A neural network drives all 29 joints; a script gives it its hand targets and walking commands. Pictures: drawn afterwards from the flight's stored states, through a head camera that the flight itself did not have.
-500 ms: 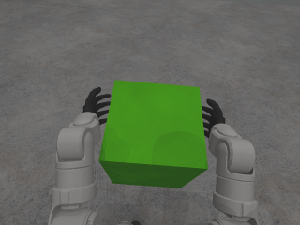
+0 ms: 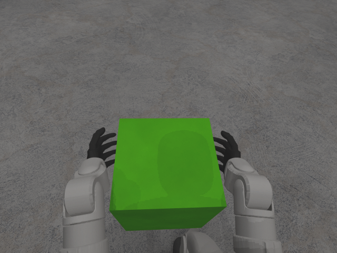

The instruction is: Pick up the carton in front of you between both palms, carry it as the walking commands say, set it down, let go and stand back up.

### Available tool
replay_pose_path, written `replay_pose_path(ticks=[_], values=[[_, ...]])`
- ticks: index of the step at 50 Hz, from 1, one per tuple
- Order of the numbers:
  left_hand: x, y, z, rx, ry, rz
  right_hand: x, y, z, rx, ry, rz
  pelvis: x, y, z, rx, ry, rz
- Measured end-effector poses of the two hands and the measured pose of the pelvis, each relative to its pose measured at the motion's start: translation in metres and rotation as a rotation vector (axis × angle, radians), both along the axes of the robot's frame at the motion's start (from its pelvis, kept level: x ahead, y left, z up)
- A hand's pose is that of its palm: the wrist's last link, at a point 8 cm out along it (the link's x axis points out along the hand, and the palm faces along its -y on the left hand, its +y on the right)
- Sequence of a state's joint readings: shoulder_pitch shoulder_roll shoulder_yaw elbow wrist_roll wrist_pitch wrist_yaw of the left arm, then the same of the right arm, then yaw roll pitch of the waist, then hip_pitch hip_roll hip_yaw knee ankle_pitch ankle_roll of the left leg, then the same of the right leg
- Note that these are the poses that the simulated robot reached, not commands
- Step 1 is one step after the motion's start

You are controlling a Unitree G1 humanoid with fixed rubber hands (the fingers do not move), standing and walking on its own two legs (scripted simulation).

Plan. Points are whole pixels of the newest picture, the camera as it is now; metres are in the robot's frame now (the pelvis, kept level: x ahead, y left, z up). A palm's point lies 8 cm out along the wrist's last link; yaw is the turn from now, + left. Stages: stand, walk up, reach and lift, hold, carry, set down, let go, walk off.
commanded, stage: carry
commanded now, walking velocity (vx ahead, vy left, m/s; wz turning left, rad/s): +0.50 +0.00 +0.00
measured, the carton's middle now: (164, 178) +0.31 +0.00 -0.02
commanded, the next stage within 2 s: none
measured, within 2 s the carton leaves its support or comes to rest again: neither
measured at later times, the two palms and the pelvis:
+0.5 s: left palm (93, 61) +0.60 +0.19 +0.12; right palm (198, 68) +0.59 -0.11 +0.11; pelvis +0.34 +0.03 +0.01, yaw +2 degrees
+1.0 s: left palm (108, 14) +0.90 +0.18 +0.11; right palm (186, 22) +0.89 -0.11 +0.10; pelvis +0.66 +0.04 +0.00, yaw +0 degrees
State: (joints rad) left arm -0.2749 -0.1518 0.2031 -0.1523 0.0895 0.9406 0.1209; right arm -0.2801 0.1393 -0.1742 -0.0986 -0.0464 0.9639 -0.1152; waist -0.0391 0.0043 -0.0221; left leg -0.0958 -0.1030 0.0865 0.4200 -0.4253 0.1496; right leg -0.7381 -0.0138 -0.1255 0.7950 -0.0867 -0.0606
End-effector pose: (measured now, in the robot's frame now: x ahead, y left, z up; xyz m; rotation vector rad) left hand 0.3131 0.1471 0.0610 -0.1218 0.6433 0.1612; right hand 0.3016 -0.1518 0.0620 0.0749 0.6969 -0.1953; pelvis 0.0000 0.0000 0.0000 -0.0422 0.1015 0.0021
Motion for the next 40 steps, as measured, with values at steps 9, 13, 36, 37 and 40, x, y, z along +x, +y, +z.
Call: replay_pose_path(ticks=[9,13,36,37,40], values=[[0.109,0.02,0.028,0.056,-0.064,0.083,0.14,0.02,0.019,-0.03,-0.066,0.149,0.125,-0.009,-0.003,0.029,-0.035,0.04],[0.145,0.027,0.048,0.031,-0.065,0.108,0.179,0.027,0.04,-0.007,-0.069,0.142,0.174,-0.009,0.011,0.053,-0.031,0.054],[0.405,0.063,0.03,0.035,0.071,-0.081,0.39,0.064,0.027,-0.043,0.077,-0.011,0.47,0.071,0.017,0.036,-0.03,-0.039],[0.417,0.062,0.034,0.035,0.059,-0.088,0.399,0.064,0.03,-0.042,0.065,-0.019,0.481,0.072,0.02,0.031,-0.03,-0.037],[0.453,0.06,0.046,0.037,0.013,-0.095,0.434,0.062,0.042,-0.042,0.019,-0.029,0.517,0.071,0.023,0.023,-0.032,-0.033]])
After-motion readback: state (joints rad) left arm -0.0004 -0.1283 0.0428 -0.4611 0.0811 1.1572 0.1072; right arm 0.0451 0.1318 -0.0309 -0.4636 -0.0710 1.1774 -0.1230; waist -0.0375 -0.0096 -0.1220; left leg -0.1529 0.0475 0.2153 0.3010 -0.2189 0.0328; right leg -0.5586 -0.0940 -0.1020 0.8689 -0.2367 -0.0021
